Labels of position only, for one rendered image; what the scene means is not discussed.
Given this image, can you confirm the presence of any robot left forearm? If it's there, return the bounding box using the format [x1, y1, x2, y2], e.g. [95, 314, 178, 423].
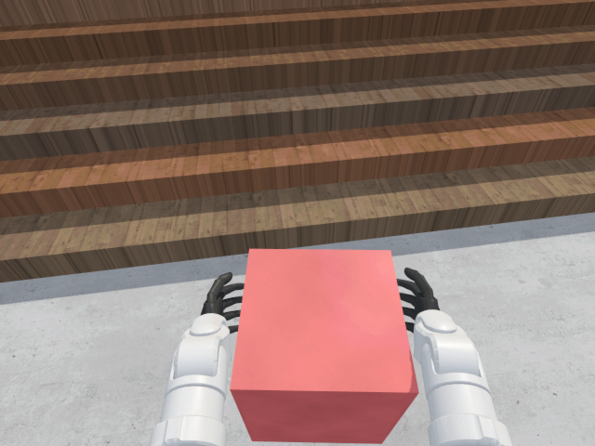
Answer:
[149, 313, 231, 446]

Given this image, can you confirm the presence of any left robot hand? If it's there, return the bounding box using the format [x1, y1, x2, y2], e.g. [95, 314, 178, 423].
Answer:
[201, 272, 245, 334]

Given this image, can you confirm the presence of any right robot hand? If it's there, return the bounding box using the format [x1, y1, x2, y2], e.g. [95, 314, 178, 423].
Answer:
[396, 268, 440, 333]

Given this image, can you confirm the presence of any carton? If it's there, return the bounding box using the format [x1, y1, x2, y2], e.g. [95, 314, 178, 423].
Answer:
[230, 249, 419, 444]

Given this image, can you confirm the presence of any robot right forearm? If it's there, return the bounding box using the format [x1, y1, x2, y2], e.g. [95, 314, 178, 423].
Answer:
[414, 309, 512, 446]

